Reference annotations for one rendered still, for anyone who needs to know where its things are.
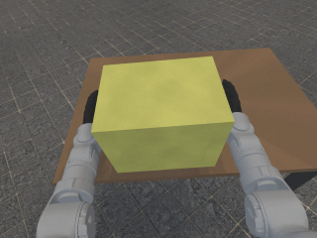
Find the right robot forearm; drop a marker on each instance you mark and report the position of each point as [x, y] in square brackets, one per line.
[255, 169]

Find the table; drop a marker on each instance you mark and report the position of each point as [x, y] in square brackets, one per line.
[284, 119]

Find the left robot hand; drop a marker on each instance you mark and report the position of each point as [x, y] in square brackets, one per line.
[90, 106]

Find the robot right upper arm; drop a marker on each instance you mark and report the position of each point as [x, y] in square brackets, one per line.
[276, 213]

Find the left robot forearm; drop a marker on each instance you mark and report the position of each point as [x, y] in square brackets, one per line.
[77, 182]

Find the right robot hand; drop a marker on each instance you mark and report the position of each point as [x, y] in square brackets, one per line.
[232, 96]

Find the robot left upper arm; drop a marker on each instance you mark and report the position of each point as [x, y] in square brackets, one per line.
[68, 220]

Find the carton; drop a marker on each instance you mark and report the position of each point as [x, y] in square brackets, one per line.
[162, 115]

